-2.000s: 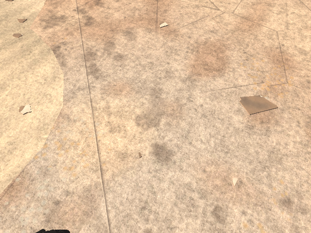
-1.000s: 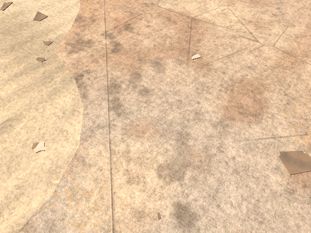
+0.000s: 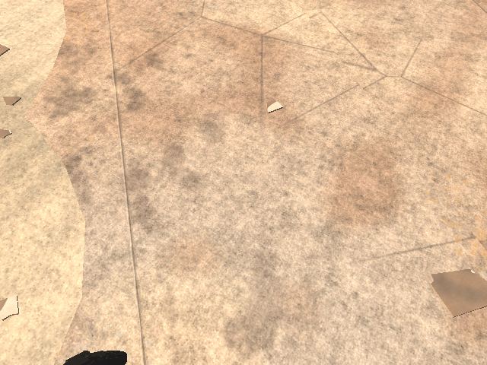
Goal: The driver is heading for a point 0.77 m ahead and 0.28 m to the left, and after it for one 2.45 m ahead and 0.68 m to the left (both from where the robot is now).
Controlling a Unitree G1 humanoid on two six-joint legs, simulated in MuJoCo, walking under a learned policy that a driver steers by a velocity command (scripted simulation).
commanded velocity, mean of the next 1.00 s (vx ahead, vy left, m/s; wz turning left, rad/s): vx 0.49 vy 0.00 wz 0.40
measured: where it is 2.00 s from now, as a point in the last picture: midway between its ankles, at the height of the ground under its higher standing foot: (172, 263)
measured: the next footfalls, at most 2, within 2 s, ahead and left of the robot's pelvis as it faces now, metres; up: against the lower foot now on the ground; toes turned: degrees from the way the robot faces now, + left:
right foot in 0.06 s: +0.23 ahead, -0.13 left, +0.00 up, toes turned -2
left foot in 0.64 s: +0.51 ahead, +0.14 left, +0.00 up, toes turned +18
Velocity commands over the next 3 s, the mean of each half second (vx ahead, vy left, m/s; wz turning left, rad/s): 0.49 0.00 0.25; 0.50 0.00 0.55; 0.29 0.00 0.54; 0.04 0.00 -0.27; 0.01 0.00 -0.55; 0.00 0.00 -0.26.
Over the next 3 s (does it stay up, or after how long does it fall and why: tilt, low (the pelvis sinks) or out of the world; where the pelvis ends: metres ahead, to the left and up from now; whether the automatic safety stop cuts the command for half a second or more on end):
stays up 0.81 0.15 0.01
